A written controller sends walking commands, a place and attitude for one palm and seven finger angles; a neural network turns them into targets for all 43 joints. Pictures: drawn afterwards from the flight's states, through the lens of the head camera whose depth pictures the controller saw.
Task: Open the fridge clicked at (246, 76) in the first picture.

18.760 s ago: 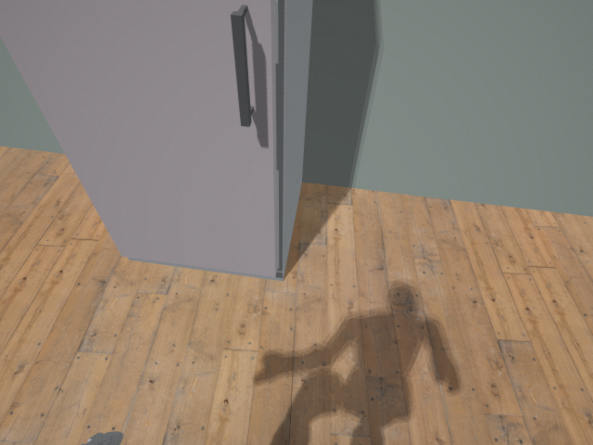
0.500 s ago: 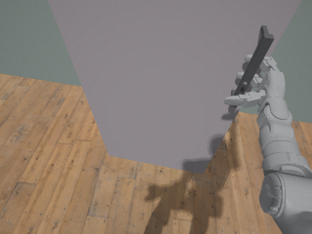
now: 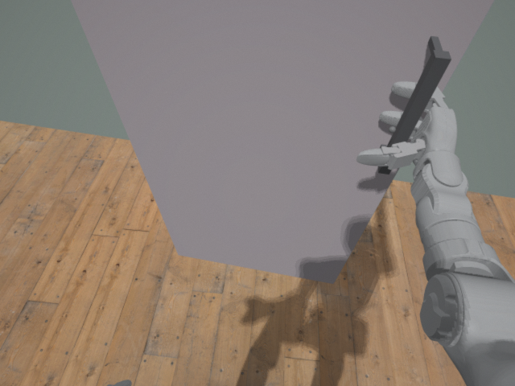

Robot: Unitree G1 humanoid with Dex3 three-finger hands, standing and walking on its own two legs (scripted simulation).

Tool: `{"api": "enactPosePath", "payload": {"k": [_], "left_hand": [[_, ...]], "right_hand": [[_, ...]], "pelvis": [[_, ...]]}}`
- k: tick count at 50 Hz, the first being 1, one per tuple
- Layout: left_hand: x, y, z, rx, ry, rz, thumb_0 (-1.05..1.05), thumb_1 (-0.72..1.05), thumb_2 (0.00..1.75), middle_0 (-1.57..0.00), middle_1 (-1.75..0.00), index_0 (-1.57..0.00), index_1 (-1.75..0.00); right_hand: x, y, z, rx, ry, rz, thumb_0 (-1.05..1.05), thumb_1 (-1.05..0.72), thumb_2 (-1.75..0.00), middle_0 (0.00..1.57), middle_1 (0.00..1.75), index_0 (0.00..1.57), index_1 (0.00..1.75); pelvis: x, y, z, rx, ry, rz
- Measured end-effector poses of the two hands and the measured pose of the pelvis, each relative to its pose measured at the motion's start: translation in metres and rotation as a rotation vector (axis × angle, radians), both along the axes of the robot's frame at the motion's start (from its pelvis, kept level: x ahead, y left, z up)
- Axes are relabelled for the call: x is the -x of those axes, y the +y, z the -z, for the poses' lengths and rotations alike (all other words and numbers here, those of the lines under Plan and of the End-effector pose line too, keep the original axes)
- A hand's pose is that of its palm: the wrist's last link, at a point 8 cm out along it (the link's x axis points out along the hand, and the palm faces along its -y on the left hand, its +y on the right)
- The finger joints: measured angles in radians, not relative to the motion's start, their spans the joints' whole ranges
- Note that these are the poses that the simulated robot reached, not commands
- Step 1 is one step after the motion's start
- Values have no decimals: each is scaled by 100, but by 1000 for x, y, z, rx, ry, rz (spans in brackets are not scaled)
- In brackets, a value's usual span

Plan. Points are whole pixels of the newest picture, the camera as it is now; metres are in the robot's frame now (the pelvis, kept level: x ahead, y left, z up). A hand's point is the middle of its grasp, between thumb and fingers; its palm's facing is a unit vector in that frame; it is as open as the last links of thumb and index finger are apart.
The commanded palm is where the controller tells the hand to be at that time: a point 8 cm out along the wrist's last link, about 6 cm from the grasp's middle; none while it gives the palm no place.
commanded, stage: slide the fingers in behind the handle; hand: right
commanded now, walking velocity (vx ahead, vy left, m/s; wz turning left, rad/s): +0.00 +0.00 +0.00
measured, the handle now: (406, 114) +0.53 -0.16 +0.15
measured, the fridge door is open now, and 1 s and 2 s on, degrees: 0 0 3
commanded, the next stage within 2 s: grip the handle and tug to test in 0.10 s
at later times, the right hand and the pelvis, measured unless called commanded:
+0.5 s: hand (391, 128) +0.49 -0.13 +0.15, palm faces +0.06 +1.00 +0.01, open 11.9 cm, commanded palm +0.45 -0.18 +0.15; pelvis +0.01 +0.00 +0.00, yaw +0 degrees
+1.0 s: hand (395, 131) +0.48 -0.13 +0.16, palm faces +0.06 +1.00 +0.01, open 5.5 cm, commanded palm +0.44 -0.18 +0.15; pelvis +0.01 +0.00 +0.00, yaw +0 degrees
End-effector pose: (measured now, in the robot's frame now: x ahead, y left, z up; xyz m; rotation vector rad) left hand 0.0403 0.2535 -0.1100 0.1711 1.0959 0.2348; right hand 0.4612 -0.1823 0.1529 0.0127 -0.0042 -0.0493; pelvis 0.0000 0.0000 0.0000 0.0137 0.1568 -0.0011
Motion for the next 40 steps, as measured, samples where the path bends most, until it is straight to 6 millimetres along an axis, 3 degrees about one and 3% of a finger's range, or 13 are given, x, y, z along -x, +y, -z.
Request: {"api": "enactPosePath", "payload": {"k": [13, 18, 40], "left_hand": [[10, 4, 1, -3, 37, -19, 1, 91, 90, -20, -30, -21, -30], [7, 4, 1, 0, 33, -19, 1, 91, 90, -20, -30, -21, -30], [-19, 4, -2, 4, -24, 2, 1, 91, 90, -20, -30, -21, -30]], "right_hand": [[-3, 1, 1, 5, -13, 1, -1, 50, -30, 30, 120, 30, 120], [-2, 1, 0, 7, -12, 4, -1, 42, -33, 31, 121, 31, 121], [5, -3, -2, 0, -16, 11, 0, -50, -73, 38, 134, 39, 134]], "pelvis": [[-4, 0, 0, 0, 7, -5], [-6, 0, -1, 0, 2, -4], [-9, 2, -2, 1, -11, -3]]}}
